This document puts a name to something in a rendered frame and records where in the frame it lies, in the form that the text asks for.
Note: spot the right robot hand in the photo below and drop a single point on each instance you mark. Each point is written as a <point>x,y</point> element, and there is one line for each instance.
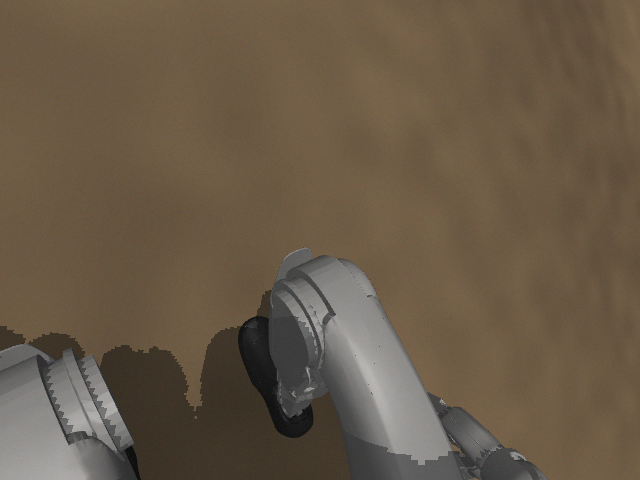
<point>465,432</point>

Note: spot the left robot foot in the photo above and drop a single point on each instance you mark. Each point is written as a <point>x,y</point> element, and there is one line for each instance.
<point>133,460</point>

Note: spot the right robot foot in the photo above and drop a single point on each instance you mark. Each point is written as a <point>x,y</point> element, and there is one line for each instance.
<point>253,341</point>

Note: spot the right robot arm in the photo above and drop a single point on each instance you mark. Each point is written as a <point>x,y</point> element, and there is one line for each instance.
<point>509,464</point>

